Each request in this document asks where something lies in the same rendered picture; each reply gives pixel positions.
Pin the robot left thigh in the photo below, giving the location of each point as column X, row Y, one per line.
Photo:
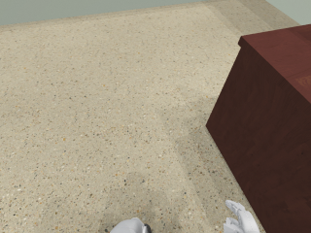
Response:
column 130, row 226

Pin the table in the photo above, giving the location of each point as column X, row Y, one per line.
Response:
column 261, row 124

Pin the robot right hand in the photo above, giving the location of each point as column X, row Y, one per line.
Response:
column 245, row 222

